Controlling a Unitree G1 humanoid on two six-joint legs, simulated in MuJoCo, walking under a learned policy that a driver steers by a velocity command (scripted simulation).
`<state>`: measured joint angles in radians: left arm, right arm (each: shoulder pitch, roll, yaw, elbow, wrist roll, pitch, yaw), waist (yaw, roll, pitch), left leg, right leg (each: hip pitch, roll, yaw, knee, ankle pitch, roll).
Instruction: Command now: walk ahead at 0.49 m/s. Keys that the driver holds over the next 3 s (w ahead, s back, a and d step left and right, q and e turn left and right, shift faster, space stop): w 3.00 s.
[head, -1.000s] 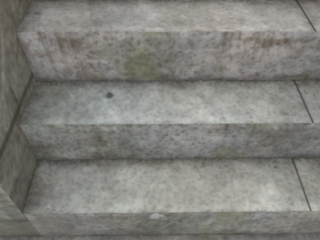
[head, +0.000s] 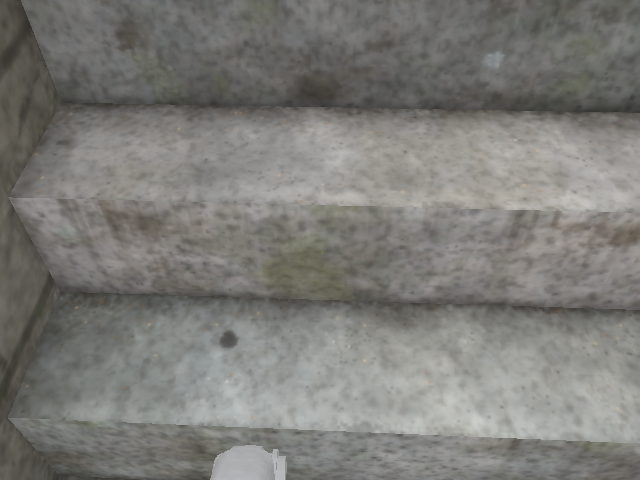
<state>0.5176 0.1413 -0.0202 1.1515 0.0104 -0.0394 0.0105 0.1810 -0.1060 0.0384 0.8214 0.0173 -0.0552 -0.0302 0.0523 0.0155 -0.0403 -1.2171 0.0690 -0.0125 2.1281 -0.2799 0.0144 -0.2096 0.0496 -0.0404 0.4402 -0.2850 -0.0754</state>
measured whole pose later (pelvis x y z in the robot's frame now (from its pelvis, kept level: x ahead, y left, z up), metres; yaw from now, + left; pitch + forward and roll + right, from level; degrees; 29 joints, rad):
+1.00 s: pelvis +0.48 +0.06 +0.39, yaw +0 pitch +4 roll -3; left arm 0.28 0.16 0.03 1.11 0.05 -0.04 -0.02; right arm 0.17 -0.19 -0.03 0.82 -0.02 -0.09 0.03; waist -0.02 0.04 -0.14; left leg -0.99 -0.06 -0.17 2.03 0.01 0.24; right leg -0.54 0.05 -0.13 0.91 -0.45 -0.07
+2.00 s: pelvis +0.86 -0.01 +0.74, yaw -1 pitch +5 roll -1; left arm 0.04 0.16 -0.01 0.89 0.05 -0.02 -0.01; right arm 0.31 -0.21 -0.04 1.01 -0.04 -0.11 0.02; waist 0.01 0.03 -0.11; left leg -0.65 0.04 -0.13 1.55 0.05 0.15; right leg -0.84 -0.02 -0.14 1.39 -0.64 -0.09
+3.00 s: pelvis +1.34 -0.11 +1.24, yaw -3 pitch +6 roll +0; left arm 0.13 0.17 0.04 0.99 0.02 -0.05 0.02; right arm 0.21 -0.22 -0.06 0.81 -0.06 -0.12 0.00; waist -0.04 0.05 -0.12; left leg -0.77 -0.12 -0.11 1.90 0.03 0.17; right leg -0.74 0.04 0.01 1.07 -0.43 -0.05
